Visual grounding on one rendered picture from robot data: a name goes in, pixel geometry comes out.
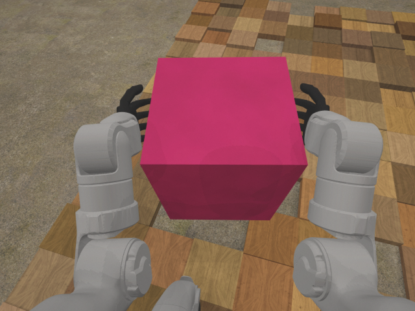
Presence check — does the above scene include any robot left shin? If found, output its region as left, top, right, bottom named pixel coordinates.
left=180, top=276, right=193, bottom=282

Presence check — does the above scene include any robot right upper arm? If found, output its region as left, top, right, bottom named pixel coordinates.
left=292, top=237, right=415, bottom=311

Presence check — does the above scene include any carton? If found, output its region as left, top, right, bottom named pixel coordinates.
left=140, top=57, right=308, bottom=220

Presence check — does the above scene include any left robot forearm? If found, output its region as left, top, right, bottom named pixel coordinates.
left=73, top=112, right=142, bottom=287

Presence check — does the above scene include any left robot thigh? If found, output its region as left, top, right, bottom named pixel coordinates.
left=152, top=281, right=200, bottom=311

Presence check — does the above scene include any right robot hand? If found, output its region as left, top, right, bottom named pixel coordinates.
left=294, top=83, right=329, bottom=145

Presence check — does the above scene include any robot left upper arm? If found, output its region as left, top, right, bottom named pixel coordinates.
left=30, top=238, right=152, bottom=311

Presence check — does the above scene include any right robot forearm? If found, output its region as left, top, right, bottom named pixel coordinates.
left=304, top=111, right=383, bottom=283

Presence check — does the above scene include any left robot hand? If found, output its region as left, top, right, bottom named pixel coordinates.
left=117, top=84, right=151, bottom=142

